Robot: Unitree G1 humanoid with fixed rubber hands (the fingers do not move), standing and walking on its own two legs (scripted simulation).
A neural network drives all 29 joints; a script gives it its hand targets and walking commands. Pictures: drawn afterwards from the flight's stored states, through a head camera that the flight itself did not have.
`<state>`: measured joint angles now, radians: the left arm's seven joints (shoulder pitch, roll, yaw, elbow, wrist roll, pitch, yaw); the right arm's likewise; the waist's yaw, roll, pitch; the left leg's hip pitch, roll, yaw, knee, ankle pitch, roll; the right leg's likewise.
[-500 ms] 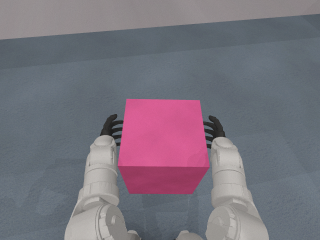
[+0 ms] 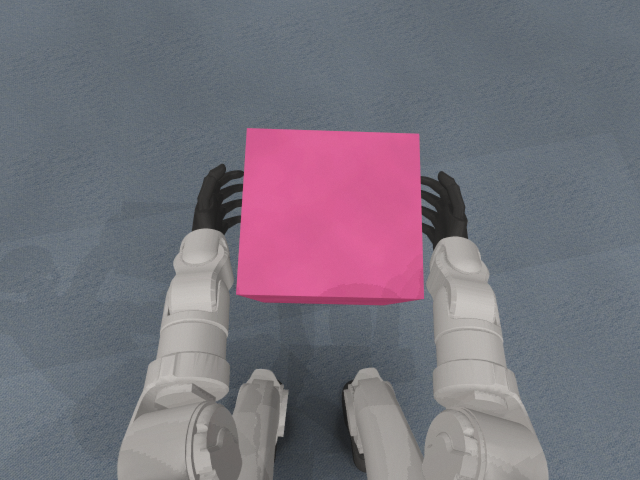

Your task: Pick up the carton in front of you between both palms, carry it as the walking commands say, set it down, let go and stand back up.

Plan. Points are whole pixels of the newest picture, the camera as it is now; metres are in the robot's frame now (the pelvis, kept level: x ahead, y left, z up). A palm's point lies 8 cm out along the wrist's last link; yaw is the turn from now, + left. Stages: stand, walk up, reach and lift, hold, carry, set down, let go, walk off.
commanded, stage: set down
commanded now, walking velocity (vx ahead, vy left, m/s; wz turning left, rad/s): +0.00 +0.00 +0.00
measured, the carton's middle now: (327, 233) +0.44 -0.02 -0.16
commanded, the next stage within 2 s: none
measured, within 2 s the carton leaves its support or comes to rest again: rests again in 1.38 s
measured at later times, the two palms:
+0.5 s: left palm (242, 233) +0.46 +0.12 -0.24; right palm (418, 246) +0.44 -0.18 -0.24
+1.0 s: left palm (260, 236) +0.50 +0.11 -0.40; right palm (401, 251) +0.47 -0.19 -0.40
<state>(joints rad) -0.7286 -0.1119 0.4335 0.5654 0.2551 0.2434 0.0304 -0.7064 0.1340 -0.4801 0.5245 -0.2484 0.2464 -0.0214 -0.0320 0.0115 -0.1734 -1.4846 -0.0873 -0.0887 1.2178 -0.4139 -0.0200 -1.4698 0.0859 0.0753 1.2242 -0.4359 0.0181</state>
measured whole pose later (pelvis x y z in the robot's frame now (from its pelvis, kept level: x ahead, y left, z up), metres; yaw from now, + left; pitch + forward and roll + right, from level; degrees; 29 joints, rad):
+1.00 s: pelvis -0.05 +0.00 -0.24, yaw -1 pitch +43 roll -1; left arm -1.41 0.20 0.25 0.91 0.06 0.23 0.13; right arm -1.30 -0.13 -0.42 0.76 -0.06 0.25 -0.13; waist -0.05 0.01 0.24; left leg -2.25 -0.15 -0.06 2.07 -0.56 -0.06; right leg -2.23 0.15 0.05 2.07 -0.59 0.07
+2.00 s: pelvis -0.06 +0.01 -0.27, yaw -2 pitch +34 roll -2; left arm -1.51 0.26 0.33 1.10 0.12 0.17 0.01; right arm -1.39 -0.18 -0.49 0.93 -0.14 0.19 0.03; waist -0.06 0.02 0.40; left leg -2.22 -0.11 -0.02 2.23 -0.60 -0.02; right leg -2.19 0.10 0.02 2.22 -0.62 0.05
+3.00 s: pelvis -0.05 +0.01 -0.16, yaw -3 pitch +46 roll -1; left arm -1.34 0.36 0.18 0.98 -0.07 0.18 0.08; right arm -1.24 -0.28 -0.28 0.88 0.11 0.17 -0.09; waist -0.06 0.01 0.03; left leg -2.08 -0.06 -0.02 1.79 -0.52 0.00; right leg -2.08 0.05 0.01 1.78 -0.52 0.01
